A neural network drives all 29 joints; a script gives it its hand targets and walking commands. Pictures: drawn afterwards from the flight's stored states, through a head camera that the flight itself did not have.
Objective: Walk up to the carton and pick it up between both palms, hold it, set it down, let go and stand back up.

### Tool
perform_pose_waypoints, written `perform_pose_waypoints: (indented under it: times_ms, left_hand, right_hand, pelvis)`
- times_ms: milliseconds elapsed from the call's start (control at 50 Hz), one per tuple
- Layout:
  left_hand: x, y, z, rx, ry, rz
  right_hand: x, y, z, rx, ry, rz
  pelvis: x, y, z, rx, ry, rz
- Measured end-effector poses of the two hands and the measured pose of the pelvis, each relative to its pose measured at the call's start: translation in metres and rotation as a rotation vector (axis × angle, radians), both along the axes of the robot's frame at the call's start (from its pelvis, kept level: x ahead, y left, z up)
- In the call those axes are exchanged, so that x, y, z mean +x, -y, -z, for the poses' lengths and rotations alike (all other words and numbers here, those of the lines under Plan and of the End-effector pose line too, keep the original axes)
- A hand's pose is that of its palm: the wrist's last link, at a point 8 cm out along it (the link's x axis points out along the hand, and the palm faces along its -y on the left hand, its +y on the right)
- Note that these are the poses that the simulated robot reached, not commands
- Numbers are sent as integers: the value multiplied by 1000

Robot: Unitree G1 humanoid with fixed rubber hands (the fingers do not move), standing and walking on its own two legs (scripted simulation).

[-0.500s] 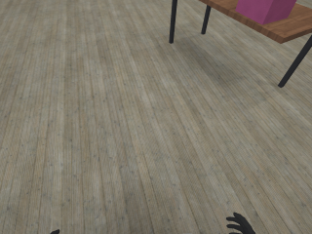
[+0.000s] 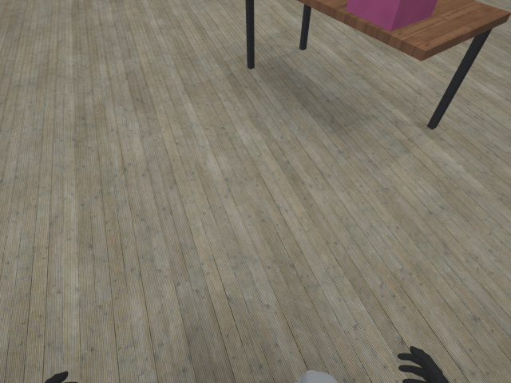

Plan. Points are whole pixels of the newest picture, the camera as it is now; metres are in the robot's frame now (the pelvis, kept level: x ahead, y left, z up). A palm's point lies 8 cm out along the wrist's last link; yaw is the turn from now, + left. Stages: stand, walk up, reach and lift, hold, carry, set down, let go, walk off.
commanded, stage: walk up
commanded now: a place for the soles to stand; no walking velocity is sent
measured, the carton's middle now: out of the picture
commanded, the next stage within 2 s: none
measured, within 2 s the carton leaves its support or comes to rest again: neither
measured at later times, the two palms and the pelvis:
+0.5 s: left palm (133, 281) +0.30 +0.23 -0.08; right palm (462, 332) +0.21 -0.37 -0.11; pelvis +0.17 -0.04 +0.00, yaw -22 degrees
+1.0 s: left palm (172, 187) +0.56 +0.20 -0.11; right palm (451, 288) +0.28 -0.36 -0.08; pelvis +0.37 -0.06 +0.01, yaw -26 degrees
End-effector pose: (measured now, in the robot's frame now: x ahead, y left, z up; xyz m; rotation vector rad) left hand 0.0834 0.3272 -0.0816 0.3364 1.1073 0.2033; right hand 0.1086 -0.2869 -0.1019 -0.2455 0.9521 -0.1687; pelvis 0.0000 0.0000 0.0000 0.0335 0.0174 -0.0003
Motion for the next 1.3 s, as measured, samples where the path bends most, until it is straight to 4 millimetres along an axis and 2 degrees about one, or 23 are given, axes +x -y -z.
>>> perform_pose_waypoints:
  times_ms: [80, 120, 220, 320, 400, 460, 580, 660, 740, 840, 940, 1040, 1140, 1200, 1300]
  left_hand:
    - [21, 25, 1, 59, -17, 37]
    - [28, 42, 1, 65, -32, 56]
    - [55, 77, -7, 55, -77, 130]
    - [102, 96, -8, 51, -81, 215]
    - [150, 101, -7, 49, -63, 280]
    - [191, 101, -2, 45, -50, 327]
    - [290, 90, 18, 33, -16, 418]
    - [359, 94, 17, 15, 39, 448]
    - [406, 99, 9, -10, 62, 469]
    - [437, 99, 15, -14, 17, 460]
    - [459, 114, 23, -14, -42, 453]
    - [485, 143, 27, -7, -75, 470]
    - [524, 182, 33, 22, -70, 506]
    - [544, 206, 31, 31, -48, 518]
    - [571, 225, 11, 84, -57, 565]
  right_hand:
    - [27, 42, 16, 14, 55, 54]
    - [36, 55, 19, 28, 78, 89]
    - [48, 71, 17, 67, 84, 152]
    - [54, 81, 16, 69, 56, 227]
    - [68, 83, 13, 59, 56, 286]
    - [86, 82, 10, 42, 70, 326]
    - [127, 68, 7, -17, 77, 374]
    - [123, 55, -4, -44, -6, 403]
    - [118, 49, -26, -70, -102, 430]
    - [127, 52, -39, -91, -171, 448]
    - [152, 64, -34, -81, -184, 462]
    - [178, 82, -15, -43, -197, 478]
    - [205, 107, 19, 12, -223, 500]
    - [234, 122, 35, 49, -202, 516]
    - [294, 154, 27, 54, -56, 545]
  pelvis:
    - [20, 29, 15, 0, 16, 65]
    - [31, 37, 15, -7, 26, 101]
    - [63, 49, 4, 4, 25, 175]
    - [95, 54, -1, -3, 28, 254]
    - [128, 51, -1, -19, 30, 313]
    - [155, 45, 2, -32, 29, 356]
    - [217, 25, 15, -64, 2, 415]
    - [253, 18, 7, -82, -2, 428]
    - [285, 21, -8, -99, -7, 433]
    - [320, 30, -12, -106, -12, 434]
    - [351, 44, -10, -93, -6, 442]
    - [382, 66, -2, -60, -12, 458]
    - [415, 99, 16, -26, -29, 479]
    - [436, 117, 20, -66, -18, 506]
    - [471, 139, 10, -29, 20, 587]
